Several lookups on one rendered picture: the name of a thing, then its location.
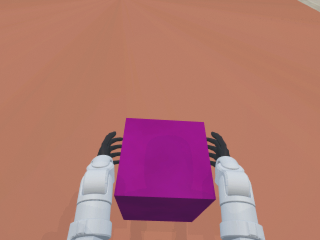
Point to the right robot forearm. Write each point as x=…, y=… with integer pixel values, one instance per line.
x=236, y=200

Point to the carton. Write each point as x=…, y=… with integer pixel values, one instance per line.
x=164, y=171

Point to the left robot forearm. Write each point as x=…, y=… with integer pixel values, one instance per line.
x=92, y=216

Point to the right robot hand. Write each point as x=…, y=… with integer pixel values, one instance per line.
x=220, y=147

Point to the left robot hand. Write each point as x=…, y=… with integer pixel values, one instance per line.
x=106, y=147

